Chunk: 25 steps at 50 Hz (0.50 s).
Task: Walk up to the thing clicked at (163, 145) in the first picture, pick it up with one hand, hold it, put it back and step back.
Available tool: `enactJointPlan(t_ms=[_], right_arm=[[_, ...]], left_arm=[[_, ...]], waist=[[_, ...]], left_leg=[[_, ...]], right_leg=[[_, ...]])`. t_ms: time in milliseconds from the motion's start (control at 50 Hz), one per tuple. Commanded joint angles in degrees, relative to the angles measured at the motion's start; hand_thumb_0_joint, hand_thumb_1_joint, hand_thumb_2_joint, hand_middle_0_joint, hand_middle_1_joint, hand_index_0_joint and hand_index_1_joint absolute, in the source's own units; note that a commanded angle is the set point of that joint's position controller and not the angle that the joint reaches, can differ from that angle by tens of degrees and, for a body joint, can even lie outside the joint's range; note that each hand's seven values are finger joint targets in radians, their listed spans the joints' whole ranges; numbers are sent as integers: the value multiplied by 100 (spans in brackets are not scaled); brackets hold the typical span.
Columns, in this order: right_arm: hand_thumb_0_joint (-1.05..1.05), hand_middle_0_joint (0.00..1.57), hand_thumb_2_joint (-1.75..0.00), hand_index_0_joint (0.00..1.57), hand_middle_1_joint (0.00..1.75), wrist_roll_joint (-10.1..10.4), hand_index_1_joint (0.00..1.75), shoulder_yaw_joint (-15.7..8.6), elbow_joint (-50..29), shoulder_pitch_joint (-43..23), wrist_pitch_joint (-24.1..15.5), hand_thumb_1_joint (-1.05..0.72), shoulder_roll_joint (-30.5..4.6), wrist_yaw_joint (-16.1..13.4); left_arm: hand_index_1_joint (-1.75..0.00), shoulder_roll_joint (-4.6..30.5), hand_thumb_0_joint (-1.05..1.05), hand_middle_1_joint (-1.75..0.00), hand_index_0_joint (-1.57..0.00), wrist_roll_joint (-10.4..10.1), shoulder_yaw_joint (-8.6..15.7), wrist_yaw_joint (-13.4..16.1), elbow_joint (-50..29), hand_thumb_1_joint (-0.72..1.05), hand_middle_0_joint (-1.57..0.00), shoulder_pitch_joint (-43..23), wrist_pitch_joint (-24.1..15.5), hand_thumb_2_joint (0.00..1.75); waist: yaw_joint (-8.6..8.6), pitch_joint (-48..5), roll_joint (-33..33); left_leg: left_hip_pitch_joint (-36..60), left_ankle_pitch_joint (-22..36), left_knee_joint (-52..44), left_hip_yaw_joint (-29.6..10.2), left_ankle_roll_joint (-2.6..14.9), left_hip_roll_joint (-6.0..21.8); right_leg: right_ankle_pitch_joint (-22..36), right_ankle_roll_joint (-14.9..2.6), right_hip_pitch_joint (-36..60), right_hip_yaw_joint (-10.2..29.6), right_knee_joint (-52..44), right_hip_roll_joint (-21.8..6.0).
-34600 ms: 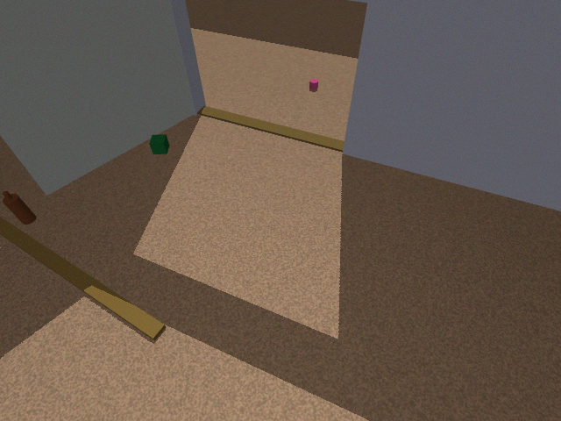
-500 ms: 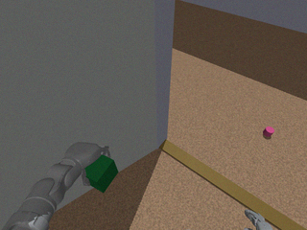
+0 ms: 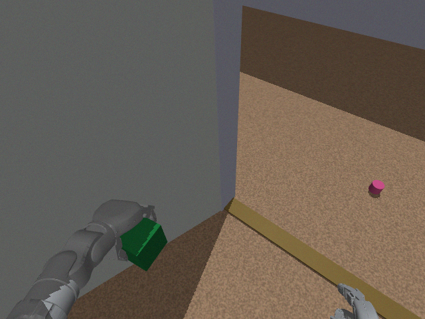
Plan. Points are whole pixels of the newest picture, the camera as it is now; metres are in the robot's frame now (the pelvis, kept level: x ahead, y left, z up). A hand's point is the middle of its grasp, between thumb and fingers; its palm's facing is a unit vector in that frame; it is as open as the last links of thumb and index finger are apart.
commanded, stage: hold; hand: left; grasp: from above
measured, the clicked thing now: (139, 240) +0.29 +0.19 -0.08
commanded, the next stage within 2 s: crouch in 0.90 s
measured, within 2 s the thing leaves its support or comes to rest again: neither
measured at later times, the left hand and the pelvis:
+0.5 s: hand (120, 238) +0.27 +0.21 -0.02, palm faces -0.48 +0.02 -0.88, open 10.2 cm; pelvis -0.01 +0.00 +0.01, yaw +0 degrees
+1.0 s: hand (116, 229) +0.29 +0.22 -0.02, palm faces -0.48 +0.02 -0.88, open 10.3 cm; pelvis +0.01 +0.00 +0.01, yaw +0 degrees
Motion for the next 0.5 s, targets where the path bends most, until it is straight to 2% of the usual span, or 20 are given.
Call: enactJointPlan(t_ms=[0, 60, 120, 160, 220, 240, 260, 300, 320, 340, 400, 420, 480], right_arm=[[0, 20, -90, 20, 30, -17, 30, -213, -761, -479, -244, -90, -743, -64], [0, 20, -90, 20, 30, -18, 30, -211, -804, -516, -244, -90, -747, -75], [0, 20, -90, 20, 30, -14, 30, -200, -775, -539, -237, -90, -733, -97], [0, 20, -90, 20, 30, -8, 30, -195, -776, -533, -234, -90, -727, -92], [0, 20, -90, 20, 30, 4, 30, -175, -788, -564, -226, -90, -726, -124], [0, 20, -90, 20, 30, 5, 30, -175, -797, -612, -230, -89, -730, -124], [0, 20, -90, 20, 30, 2, 30, -167, -799, -654, -233, -90, -712, -134], [0, 20, -90, 20, 30, -4, 30, -167, -777, -653, -235, -90, -710, -143], [0, 20, -90, 20, 30, 2, 30, -171, -822, -685, -236, -90, -715, -147], [0, 20, -90, 20, 30, 0, 30, -162, -805, -692, -234, -90, -700, -151], [0, 20, -90, 20, 30, 2, 30, -147, -789, -666, -229, -90, -702, -168], [0, 20, -90, 20, 30, 16, 30, -145, -779, -698, -221, -90, -697, -182], [0, 20, -90, 20, 30, 2, 30, -129, -786, -720, -212, -90, -685, -193]], left_arm=[[-64, 1448, 0, -64, -98, -210, 998, 247, -1247, 62, -98, -1859, -40, 87], [-67, 1292, 0, -67, -99, -214, 814, 228, -1471, 65, -99, -1981, -64, 88], [-66, 1390, 0, -65, -99, -205, 923, 237, -1440, 63, -99, -1884, -76, 90], [-67, 1326, 0, -66, -98, -227, 861, 238, -1508, 63, -98, -1949, -74, 89], [-66, 1326, 0, -66, -98, -244, 870, 233, -1426, 62, -98, -1915, -56, 88], [-66, 1341, 0, -66, -100, -247, 894, 222, -1467, 65, -99, -1843, -58, 86], [-66, 1325, 0, -66, -98, -244, 824, 204, -1479, 63, -98, -1949, -61, 88], [-65, 1384, 0, -65, -97, -228, 895, 184, -1391, 61, -97, -1803, -59, 85], [-65, 1391, 0, -65, -98, -283, 926, 183, -1520, 62, -98, -1814, -79, 86], [-65, 1369, 0, -65, -99, -239, 890, 169, -1503, 62, -99, -1845, -76, 88], [-65, 1324, 0, -65, -98, -285, 804, 152, -1632, 63, -98, -1993, -78, 86], [-63, 1411, 0, -63, -98, -285, 931, 143, -1386, 61, -98, -1760, -61, 84], [-65, 1291, 0, -65, -97, -300, 782, 93, -1492, 61, -97, -1890, -76, 85]], waist=[[80, -1351, -41], [16, -1450, -18], [79, -1436, -65], [54, -1454, -16], [48, -1320, -114], [96, -1286, -38], [49, -1257, -35], [89, -1249, -86], [115, -1221, -123], [91, -1253, -93], [57, -1296, -35], [109, -1182, -92], [42, -1184, -134]], left_leg=[[808, 980, -574, -92, -4, -65], [977, 1064, -628, -93, -10, -57], [970, 1046, -661, -100, -3, -64], [1011, 1129, -692, -106, -14, -47], [996, 957, -764, -100, 0, -54], [1015, 903, -813, -80, -10, -66], [1022, 859, -818, -82, -5, -70], [1047, 932, -862, -115, -8, -44], [1049, 886, -886, -109, -7, -53], [1086, 922, -875, -89, 4, -66], [1207, 990, -928, -84, -3, -61], [1166, 1007, -936, -78, -1, -65], [1222, 1003, -992, -114, 0, -39]], right_leg=[[710, -40, 473, -6, -681, 22], [806, -52, 492, 7, -689, 27], [762, -45, 583, 1, -747, 22], [832, -57, 602, -5, -736, 29], [677, -40, 619, -5, -857, 26], [634, -55, 643, 3, -865, 20], [585, -53, 610, 9, -897, 17], [635, -56, 675, -18, -902, 25], [587, -56, 718, -6, -942, 20], [641, -46, 710, 11, -963, 9], [722, -47, 755, 17, -983, 12], [717, -42, 760, 2, -1013, 11], [718, -51, 777, -14, -1037, 23]])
